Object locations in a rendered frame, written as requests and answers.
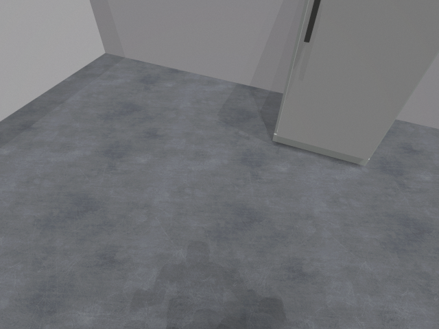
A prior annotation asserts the handle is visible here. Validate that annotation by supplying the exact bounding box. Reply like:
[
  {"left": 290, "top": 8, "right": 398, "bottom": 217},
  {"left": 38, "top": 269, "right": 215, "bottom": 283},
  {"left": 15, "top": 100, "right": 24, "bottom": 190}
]
[{"left": 304, "top": 0, "right": 321, "bottom": 42}]

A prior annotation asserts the fridge door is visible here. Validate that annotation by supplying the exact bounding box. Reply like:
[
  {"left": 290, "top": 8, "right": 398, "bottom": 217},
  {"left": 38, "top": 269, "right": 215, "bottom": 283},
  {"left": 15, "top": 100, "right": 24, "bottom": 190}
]
[{"left": 276, "top": 0, "right": 439, "bottom": 160}]

